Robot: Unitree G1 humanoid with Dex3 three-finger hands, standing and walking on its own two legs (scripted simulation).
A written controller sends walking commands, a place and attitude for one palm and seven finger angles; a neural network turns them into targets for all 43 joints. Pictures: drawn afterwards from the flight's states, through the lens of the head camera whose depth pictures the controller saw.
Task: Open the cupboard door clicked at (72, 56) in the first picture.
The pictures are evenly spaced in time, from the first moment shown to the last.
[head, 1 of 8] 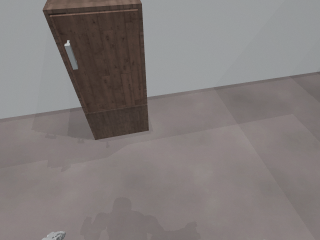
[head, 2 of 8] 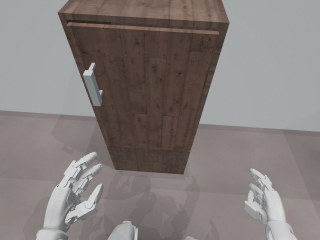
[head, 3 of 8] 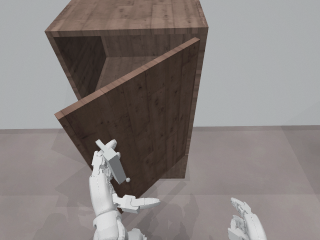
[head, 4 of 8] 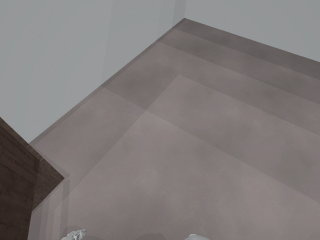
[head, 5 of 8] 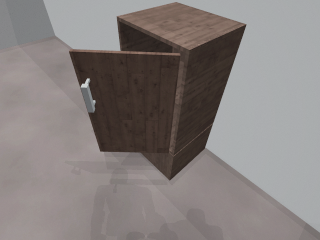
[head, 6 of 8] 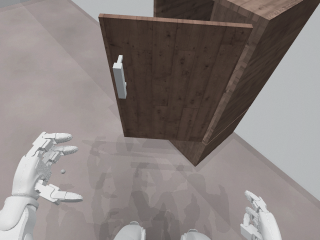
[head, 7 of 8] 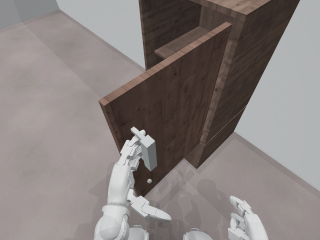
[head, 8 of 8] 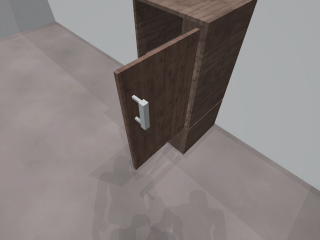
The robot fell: no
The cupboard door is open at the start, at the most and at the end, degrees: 0 91 90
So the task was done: yes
